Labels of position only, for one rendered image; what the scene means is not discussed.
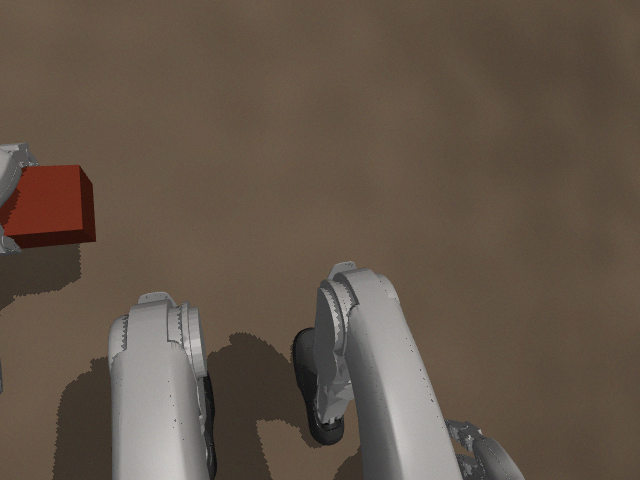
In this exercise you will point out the left robot hand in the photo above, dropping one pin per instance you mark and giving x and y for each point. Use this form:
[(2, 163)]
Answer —
[(13, 157)]

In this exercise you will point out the right robot hand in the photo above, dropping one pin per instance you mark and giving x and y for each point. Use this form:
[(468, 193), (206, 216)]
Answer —
[(491, 461)]

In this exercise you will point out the right robot foot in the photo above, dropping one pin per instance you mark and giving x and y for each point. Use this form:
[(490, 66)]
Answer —
[(306, 377)]

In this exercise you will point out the carton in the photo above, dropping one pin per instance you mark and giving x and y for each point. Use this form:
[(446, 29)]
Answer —
[(51, 205)]

